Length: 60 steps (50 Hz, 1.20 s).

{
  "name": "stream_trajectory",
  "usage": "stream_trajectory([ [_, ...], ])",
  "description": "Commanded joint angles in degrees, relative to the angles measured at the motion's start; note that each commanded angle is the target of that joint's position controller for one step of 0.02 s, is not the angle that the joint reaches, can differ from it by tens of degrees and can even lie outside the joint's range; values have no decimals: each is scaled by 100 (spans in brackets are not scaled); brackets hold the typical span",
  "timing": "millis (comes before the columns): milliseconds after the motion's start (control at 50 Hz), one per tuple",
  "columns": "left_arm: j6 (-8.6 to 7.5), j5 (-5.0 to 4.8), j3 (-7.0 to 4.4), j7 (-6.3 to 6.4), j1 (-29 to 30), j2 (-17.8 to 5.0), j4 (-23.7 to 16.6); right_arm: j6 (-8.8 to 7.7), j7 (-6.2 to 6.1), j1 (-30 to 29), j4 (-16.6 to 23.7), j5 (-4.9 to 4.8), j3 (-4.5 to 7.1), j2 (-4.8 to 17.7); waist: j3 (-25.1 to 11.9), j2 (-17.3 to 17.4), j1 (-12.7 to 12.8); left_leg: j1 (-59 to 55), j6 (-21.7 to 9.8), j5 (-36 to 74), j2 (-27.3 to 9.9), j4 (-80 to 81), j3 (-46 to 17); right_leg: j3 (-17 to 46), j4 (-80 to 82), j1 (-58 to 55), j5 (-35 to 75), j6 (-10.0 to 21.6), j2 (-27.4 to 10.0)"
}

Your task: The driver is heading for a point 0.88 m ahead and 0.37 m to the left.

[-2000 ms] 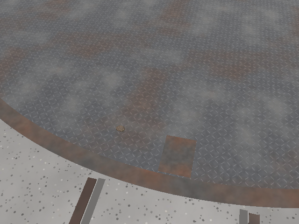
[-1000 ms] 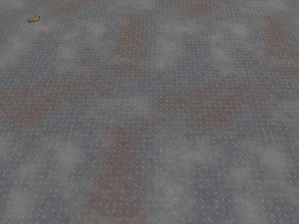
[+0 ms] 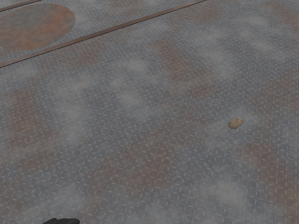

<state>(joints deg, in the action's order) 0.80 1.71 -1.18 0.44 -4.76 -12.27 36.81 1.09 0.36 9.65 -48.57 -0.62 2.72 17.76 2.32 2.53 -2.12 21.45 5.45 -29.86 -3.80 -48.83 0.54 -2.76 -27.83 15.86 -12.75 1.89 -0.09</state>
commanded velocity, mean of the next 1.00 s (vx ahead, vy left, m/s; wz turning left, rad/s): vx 0.19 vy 0.00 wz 0.48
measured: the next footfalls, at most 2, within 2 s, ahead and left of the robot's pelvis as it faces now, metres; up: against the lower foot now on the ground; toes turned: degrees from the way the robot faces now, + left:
left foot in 0.26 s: +0.01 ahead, +0.13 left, +0.00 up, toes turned +12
right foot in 0.80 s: +0.18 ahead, -0.05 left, +0.00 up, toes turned +32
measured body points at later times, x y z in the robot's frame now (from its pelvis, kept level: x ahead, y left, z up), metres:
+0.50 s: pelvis -0.01 +0.05 +0.01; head +0.02 +0.09 +0.46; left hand +0.07 +0.37 -0.11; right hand +0.18 -0.21 -0.08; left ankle -0.03 +0.12 -0.74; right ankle +0.03 -0.12 -0.66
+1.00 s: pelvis +0.13 +0.06 +0.01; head +0.16 +0.06 +0.46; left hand +0.02 +0.33 -0.11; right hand +0.40 -0.10 -0.10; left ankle +0.09 +0.22 -0.66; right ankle +0.15 -0.07 -0.74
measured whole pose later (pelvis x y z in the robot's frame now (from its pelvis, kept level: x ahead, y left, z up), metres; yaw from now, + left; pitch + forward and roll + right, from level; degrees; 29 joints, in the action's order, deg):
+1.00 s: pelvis +0.13 +0.06 +0.01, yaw +34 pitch +2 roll -1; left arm -5.7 0.1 -3.8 0.1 -18.0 -15.0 49.3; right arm -1.8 0.2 14.1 -40.1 -1.2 3.9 18.5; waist -0.4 3.5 2.7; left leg 34.9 -0.1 -14.6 -1.9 -59.4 -5.3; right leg -1.9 -17.4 4.8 -14.3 0.7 0.8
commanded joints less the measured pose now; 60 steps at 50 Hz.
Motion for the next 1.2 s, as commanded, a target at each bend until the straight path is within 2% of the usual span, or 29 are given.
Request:
stream_trajectory([
  [20,-61,-52,-423,121,69,-1236,-164,62,-108,214,251,-72,237,700,-726,-1035,128,315,60,98,17,-705,-57,848,666,-802,3272,1199,-1616],
  [100,13,-60,-439,198,147,-1097,2,170,-137,-21,427,-62,199,424,-599,-997,252,355,-42,273,-53,-329,53,705,761,-825,2474,1239,-1744],
  [180,67,-113,-503,217,224,-1197,143,186,-26,42,559,-50,219,445,-690,-1052,215,14,-230,491,0,347,260,634,621,-944,2390,1160,-1903],
  [240,107,-279,-527,241,370,-1200,274,177,58,550,441,-15,273,461,-697,-939,-102,-837,-611,1638,251,1834,505,217,-16,-614,1726,632,-1677],
  [260,113,-266,-518,223,38,-1046,416,155,26,592,464,36,357,740,-566,-221,-6,-1251,-888,2832,26,2530,-164,-235,-829,-104,672,127,-1261],
  [280,95,13,-424,194,129,-728,212,118,-95,629,603,42,527,1501,-459,1563,176,-2004,-1682,5068,-1436,2757,-2300,-723,-2487,1560,-1814,-553,-333],
  [300,63,-51,-445,237,826,-843,9,-9,-21,799,688,294,485,1513,-667,1290,-291,-1711,-2608,5163,-1968,3054,-3116,258,-3631,2021,-2891,-586,159],
  [320,64,-171,-504,251,803,-1005,63,-142,12,604,727,312,452,1388,-620,668,-175,-1733,-2527,4722,-1732,3069,-2685,599,-4067,2176,-2560,-512,11],
  [340,64,-206,-541,266,650,-1058,166,-210,-21,301,758,184,438,1253,-491,430,11,-1746,-2194,4290,-1396,2996,-2251,689,-4045,2280,-1993,-454,-99],
  [360,68,-170,-575,304,534,-1103,294,-211,-67,77,801,54,388,1053,-461,243,97,-1779,-1930,4040,-1186,2957,-2031,731,-3903,2323,-1596,-465,-168],
  [380,69,-141,-604,327,441,-1150,346,-188,-123,-44,834,-29,336,916,-483,275,174,-1730,-1810,4050,-1048,2971,-1887,758,-3823,2197,-1280,-507,-181],
  [420,36,-177,-596,303,282,-1042,416,-151,-183,71,871,-5,301,834,-660,353,193,-1806,-1794,4205,-889,2977,-1777,735,-3812,1988,-874,-588,-53],
  [460,-21,-211,-586,252,244,-1003,443,-143,-221,336,832,-58,315,818,-752,326,109,-2036,-1784,2368,-738,3269,-1896,713,-3171,2069,-508,-602,-60],
  [480,-58,-223,-579,221,376,-999,416,-149,-234,429,813,-80,319,830,-611,398,20,-2052,-1791,1219,-721,3495,-2095,726,-2775,2164,-386,-610,-69],
  [520,-164,-238,-578,162,578,-1033,364,-177,-257,460,803,-52,332,913,-302,617,-54,-1963,-1809,321,-749,3777,-2413,769,-2061,2199,-242,-639,-56],
  [600,-430,-238,-535,29,682,-987,378,-223,-243,491,811,-35,378,1051,-204,609,-157,-1725,-1846,408,-670,3735,-2499,768,-992,1720,-94,-650,3],
  [680,-636,-307,-506,-85,635,-1019,386,-226,-175,466,869,-63,383,1066,-164,634,-157,-1251,-1874,244,-552,3580,-2757,709,-356,1038,-215,-523,131],
  [720,-719,-351,-521,-107,429,-1087,437,-212,-152,418,911,-67,364,1013,-196,627,-32,-990,-1811,210,-479,3450,-2936,680,-33,475,-90,-427,174],
  [760,-784,-357,-552,-89,-62,-1117,595,-193,-148,276,984,-73,304,836,-249,502,307,-492,-1603,55,-206,3062,-2902,578,533,-512,323,-287,149],
  [780,-797,-338,-603,-51,-513,-1244,711,-209,-147,234,1026,-53,235,615,-381,348,531,33,-1401,-70,14,2550,-2703,770,638,-1312,244,-159,-150],
  [800,-794,-246,-658,2,-1254,-1517,838,-230,-129,282,1072,-9,104,162,-794,-431,756,799,-1071,-491,501,979,-1977,1809,858,-2343,-572,165,-1133],
  [820,-754,-81,-739,-31,-1655,-2028,951,-299,-135,293,1419,-129,78,100,-734,-1554,635,2170,-902,-799,1019,-365,-1178,3999,1583,-2702,-2402,941,-2205],
  [840,-758,-132,-701,-64,-1310,-1806,899,-339,-138,299,1408,-174,177,605,-216,-1408,521,2758,-809,-392,414,-1158,-1100,4318,1743,-2292,-3137,1149,-2435],
  [860,-747,-210,-587,-47,-1045,-1388,779,-333,-120,285,1303,-135,262,861,104,-1224,521,2868,-753,120,251,-1449,-1041,3643,1746,-2088,-2808,968,-2094],
  [920,-707,-167,-424,-12,-874,-1040,779,-366,-38,219,1255,-55,245,574,207,-979,452,2563,-630,1186,-18,-1477,-902,2167,1884,-1583,-1030,656,-1501],
  [980,-742,-149,-415,-22,-1128,-1092,930,-422,10,21,1385,-52,150,282,179,-865,504,2447,-501,1800,15,-1038,-714,1397,2046,-1394,80,795,-1305],
  [1080,-672,-275,-417,-26,-1361,-1311,1088,-498,131,-757,1711,-9,-16,-3,252,-765,677,1693,-440,2752,-14,790,-89,579,2077,-1146,1170,790,-1167],
  [1160,-567,-370,-440,-47,-1696,-1492,1282,-514,228,-1046,1886,-71,28,174,328,-831,604,1214,-722,2528,127,1531,40,549,1907,-1567,1844,713,-1526],
  [1200,-497,-375,-457,-31,-1662,-1606,1318,-511,221,-559,1797,-44,159,434,-57,-931,184,291,-982,2320,399,1792,222,346,1149,-1800,3723,571,-1525],
])
Velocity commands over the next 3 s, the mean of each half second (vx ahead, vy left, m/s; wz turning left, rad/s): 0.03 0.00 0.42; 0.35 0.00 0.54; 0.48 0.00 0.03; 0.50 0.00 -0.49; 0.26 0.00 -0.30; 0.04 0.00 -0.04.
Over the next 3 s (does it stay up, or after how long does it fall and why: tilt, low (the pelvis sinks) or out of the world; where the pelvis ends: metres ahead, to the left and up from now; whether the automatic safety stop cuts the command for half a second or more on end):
stays up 0.86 0.44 -0.01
